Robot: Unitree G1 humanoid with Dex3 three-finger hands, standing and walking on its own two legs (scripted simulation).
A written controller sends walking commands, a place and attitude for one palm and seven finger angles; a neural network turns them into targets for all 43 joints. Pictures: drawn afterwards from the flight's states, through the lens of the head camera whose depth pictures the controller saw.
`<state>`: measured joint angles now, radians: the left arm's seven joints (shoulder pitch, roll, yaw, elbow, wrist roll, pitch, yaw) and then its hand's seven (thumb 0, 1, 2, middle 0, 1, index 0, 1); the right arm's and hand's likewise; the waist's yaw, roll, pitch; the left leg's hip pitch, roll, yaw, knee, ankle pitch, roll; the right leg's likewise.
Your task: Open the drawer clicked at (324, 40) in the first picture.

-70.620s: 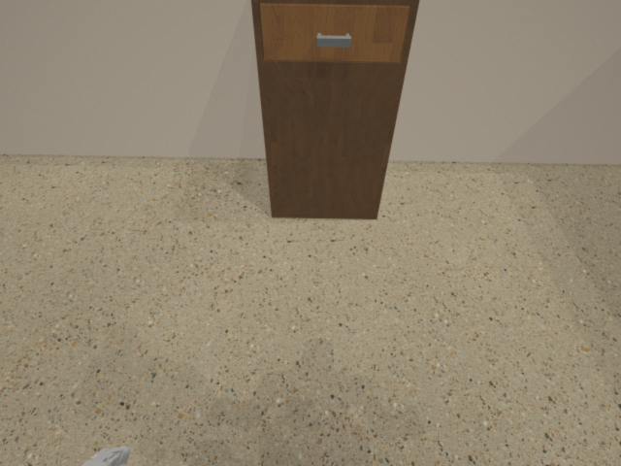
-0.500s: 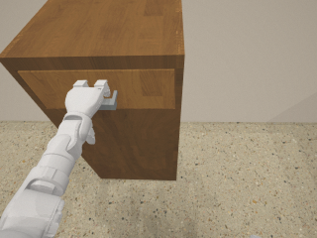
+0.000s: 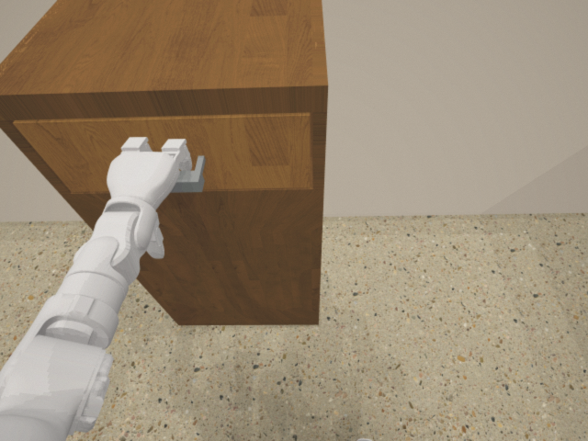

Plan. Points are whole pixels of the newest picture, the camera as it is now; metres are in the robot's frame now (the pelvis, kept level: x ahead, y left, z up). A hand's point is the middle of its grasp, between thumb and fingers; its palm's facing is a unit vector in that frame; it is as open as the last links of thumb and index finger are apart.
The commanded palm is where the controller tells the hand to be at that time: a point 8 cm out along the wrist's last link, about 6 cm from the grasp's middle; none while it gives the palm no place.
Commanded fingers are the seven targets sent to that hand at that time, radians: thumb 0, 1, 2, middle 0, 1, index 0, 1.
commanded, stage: lower the fingers behind the handle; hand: left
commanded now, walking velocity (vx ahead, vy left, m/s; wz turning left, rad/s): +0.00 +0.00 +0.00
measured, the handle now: (171, 172) +0.50 +0.22 +0.06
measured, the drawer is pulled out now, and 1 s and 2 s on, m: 0.00 0.00 0.00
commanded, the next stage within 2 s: lift the fingers back up to retry in 0.14 s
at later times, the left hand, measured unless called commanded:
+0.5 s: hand (159, 196) +0.44 +0.22 +0.07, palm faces -0.02 +0.00 -1.00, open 13.8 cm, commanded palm +0.42 +0.23 +0.13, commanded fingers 0.00 -0.50 0.30 -0.30 -1.20 -0.30 -1.20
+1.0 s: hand (133, 168) +0.45 +0.24 +0.12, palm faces -0.03 -0.02 -1.00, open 13.8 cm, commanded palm +0.42 +0.23 +0.18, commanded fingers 0.00 -0.50 0.30 -0.30 -1.20 -0.30 -1.20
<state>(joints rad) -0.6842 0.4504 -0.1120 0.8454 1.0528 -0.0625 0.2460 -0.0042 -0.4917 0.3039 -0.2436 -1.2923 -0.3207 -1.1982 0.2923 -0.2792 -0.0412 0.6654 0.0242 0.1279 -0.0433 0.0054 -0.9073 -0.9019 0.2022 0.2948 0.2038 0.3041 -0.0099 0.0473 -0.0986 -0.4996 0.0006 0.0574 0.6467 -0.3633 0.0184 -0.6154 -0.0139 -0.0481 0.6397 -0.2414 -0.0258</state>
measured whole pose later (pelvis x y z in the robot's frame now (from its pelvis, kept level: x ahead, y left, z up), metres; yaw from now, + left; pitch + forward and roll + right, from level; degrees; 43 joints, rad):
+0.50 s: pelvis +0.01 +0.01 +0.00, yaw +0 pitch +11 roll +0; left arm -0.65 0.44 -0.10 0.81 1.04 -0.07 0.22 0.00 -0.49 0.30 -0.29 -1.23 -0.32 -1.20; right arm 0.29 -0.27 -0.04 0.66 0.02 0.12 -0.05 0.01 -0.91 -0.90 0.20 0.29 0.20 0.30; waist -0.01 0.06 -0.09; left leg -0.44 0.00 0.06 0.61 -0.36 0.03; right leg -0.56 -0.02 -0.04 0.60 -0.24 -0.02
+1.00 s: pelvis +0.03 +0.01 +0.02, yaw +0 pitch +8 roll +0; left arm -0.61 0.47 -0.12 0.59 0.96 0.05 0.03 0.00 -0.49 0.30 -0.32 -1.21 -0.33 -1.20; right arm 0.20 -0.27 -0.01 0.65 0.05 0.15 -0.04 0.01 -0.91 -0.90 0.20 0.29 0.20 0.30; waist 0.04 0.08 -0.07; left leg -0.26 -0.01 0.05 0.46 -0.33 0.02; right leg -0.39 -0.01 -0.05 0.49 -0.23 -0.01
